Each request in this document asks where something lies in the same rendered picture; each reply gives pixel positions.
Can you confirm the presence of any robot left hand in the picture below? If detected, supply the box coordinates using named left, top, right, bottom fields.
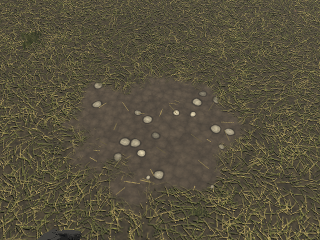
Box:
left=37, top=229, right=82, bottom=240

